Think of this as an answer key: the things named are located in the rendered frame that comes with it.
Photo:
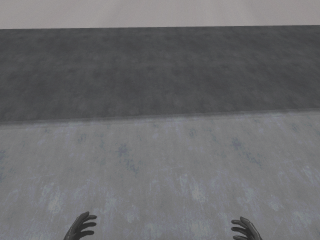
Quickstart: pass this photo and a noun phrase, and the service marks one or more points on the right robot hand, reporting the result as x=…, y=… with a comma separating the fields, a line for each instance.
x=250, y=231

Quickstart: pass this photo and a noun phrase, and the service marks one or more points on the left robot hand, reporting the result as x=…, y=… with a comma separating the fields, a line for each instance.
x=74, y=233

